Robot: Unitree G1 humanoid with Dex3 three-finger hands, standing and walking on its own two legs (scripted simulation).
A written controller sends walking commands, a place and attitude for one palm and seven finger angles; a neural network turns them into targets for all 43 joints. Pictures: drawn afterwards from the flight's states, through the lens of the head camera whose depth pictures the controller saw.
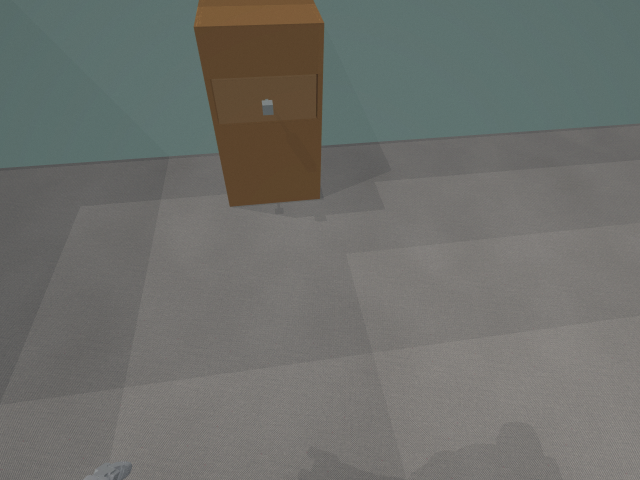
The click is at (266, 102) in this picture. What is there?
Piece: drawer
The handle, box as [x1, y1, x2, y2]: [262, 99, 273, 114]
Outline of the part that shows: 262,100 263,114 273,114 271,100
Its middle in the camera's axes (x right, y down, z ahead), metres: -0.21 -0.51 +1.47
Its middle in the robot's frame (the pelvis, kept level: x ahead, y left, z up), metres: +1.42 +0.26 -0.24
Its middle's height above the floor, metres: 0.53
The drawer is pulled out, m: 0.00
